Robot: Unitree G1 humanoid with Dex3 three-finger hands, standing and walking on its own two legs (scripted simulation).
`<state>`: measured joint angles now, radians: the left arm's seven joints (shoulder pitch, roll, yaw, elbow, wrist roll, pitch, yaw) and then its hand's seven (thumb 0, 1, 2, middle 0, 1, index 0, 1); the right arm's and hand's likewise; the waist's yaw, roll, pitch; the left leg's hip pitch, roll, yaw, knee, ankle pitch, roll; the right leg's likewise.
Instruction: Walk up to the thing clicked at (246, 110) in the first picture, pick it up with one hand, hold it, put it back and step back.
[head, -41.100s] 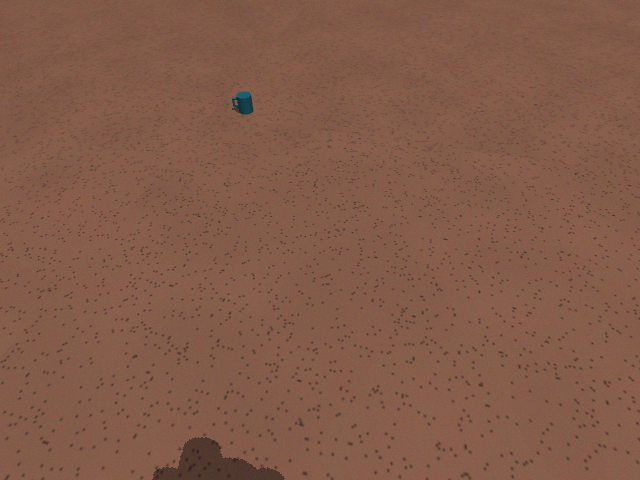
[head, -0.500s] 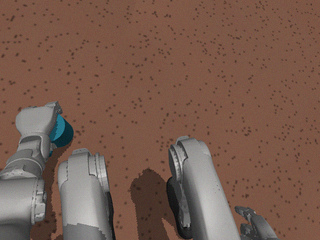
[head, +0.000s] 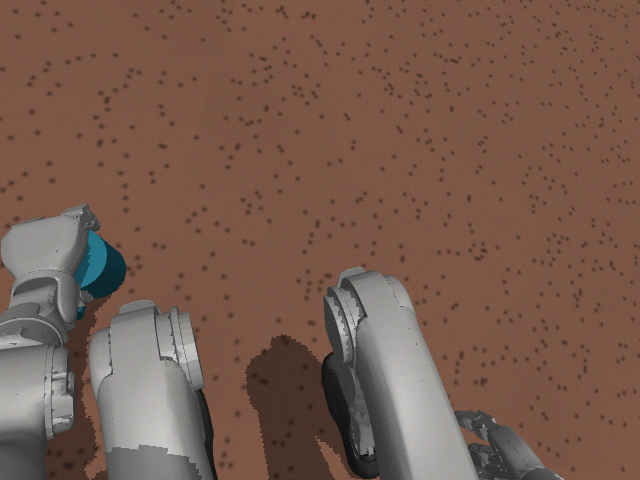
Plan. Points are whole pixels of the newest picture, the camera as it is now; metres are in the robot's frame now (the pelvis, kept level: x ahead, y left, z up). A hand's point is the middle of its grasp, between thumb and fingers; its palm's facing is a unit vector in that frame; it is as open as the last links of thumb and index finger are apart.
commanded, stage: rest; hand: left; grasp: from above
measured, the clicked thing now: (81, 276) +0.38 +0.29 -0.25
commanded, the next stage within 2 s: open in 0.04 s
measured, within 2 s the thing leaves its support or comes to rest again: neither
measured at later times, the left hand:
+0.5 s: hand (69, 266) +0.39 +0.29 -0.21, palm faces -0.42 -0.13 -0.90, open 12.4 cm
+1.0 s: hand (68, 264) +0.39 +0.29 -0.21, palm faces -0.41 -0.15 -0.90, open 13.5 cm
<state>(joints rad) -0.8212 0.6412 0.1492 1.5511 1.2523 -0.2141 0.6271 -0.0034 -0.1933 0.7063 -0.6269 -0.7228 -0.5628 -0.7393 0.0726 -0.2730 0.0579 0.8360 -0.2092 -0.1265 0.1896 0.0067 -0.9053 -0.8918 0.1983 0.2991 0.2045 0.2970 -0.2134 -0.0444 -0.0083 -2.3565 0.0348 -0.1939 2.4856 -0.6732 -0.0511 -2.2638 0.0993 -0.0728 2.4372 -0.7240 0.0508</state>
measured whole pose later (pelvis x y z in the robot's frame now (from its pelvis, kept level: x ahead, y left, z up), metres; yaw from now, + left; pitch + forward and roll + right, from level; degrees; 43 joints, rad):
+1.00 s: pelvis -0.01 +0.00 -0.01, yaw -2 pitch +28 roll -9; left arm -0.84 0.70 0.16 1.62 1.23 -0.20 0.66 0.00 -0.46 1.01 -0.11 -1.11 -0.12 -1.09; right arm 0.08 -0.29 0.10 0.84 -0.25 -0.22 0.28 0.01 -0.90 -0.89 0.20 0.30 0.20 0.30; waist -0.24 -0.05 0.03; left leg -2.36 0.03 -0.23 2.52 -0.66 -0.05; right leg -2.25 0.11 -0.10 2.44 -0.70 0.06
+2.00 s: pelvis -0.03 +0.00 +0.04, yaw +3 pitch +30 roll -7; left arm -0.84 0.63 0.02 1.39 1.32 -0.27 0.50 0.00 -0.52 1.00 -0.10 -1.01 -0.09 -1.01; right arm 0.08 -0.29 0.02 0.78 -0.15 -0.04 0.10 0.01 -0.91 -0.90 0.20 0.30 0.20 0.30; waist -0.18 -0.05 -0.07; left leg -2.27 0.01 -0.15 2.31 -0.57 -0.03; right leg -2.16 0.06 -0.05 2.28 -0.65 0.04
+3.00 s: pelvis +0.02 +0.01 +0.30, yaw +8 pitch +22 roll -4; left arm 0.14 0.32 -0.02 0.18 0.21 0.27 0.08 0.01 0.86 0.89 -0.21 -0.30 -0.21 -0.30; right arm 0.09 -0.22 0.02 0.55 0.03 -0.10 -0.05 0.01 -0.91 -0.90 0.20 0.30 0.20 0.30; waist -0.04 0.03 -0.20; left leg -1.33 0.03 -0.08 1.50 -0.55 -0.02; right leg -1.24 0.02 -0.03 1.46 -0.60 0.03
